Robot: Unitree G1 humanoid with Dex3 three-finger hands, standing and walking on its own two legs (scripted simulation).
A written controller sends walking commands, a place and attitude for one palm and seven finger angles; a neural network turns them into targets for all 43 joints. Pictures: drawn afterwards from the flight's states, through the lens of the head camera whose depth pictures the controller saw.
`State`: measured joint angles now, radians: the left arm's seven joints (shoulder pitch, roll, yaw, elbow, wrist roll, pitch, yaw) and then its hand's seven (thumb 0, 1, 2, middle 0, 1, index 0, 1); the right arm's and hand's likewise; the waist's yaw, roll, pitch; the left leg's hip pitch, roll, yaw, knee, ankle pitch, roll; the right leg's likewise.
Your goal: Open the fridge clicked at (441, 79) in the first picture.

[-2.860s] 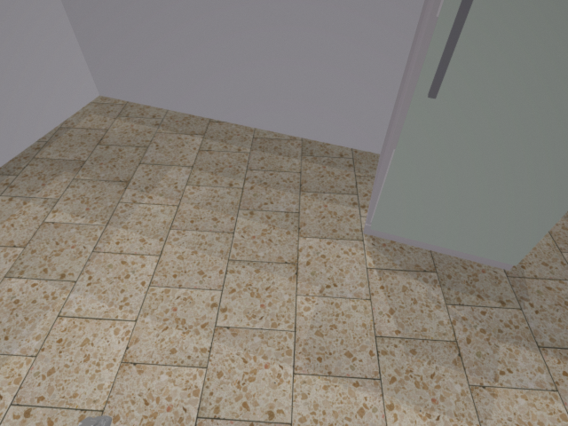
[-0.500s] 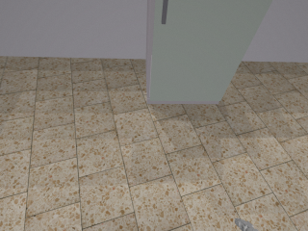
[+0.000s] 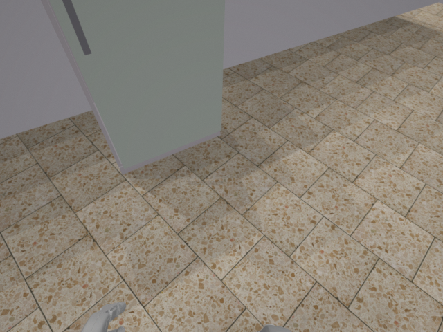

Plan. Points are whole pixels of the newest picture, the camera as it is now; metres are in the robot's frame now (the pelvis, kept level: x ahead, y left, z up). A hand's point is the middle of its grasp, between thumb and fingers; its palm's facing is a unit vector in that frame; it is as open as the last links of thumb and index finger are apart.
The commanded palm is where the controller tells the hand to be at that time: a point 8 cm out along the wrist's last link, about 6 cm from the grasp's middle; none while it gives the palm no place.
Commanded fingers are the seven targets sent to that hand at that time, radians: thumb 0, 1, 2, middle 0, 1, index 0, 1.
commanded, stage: walk to a spot facing it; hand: left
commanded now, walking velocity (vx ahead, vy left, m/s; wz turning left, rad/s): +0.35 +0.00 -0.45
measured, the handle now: out of the picture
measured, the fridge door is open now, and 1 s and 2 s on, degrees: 0 0 0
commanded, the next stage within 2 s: turn to face it in 0.72 s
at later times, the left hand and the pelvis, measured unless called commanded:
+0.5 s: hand (128, 293) +0.23 +0.21 -0.19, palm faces -0.14 -0.98 -0.16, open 7.4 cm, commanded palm none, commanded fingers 0.00 0.90 0.90 -0.20 -0.30 -0.20 -0.30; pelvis +0.20 +0.02 -0.01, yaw -13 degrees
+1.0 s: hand (203, 172) +0.55 +0.05 -0.17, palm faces -0.41 -0.89 -0.20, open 7.4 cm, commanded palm none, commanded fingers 0.00 0.90 0.90 -0.20 -0.30 -0.20 -0.30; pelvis +0.36 -0.05 -0.02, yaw -22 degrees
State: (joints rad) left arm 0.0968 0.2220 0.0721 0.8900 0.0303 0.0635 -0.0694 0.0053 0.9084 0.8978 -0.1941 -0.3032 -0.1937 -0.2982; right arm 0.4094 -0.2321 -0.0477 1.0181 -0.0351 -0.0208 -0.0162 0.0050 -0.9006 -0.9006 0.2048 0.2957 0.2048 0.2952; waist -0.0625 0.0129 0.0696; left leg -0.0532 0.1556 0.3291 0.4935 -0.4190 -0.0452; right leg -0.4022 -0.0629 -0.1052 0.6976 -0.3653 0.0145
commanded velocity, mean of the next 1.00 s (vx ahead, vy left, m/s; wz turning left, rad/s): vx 0.18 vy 0.00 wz -0.24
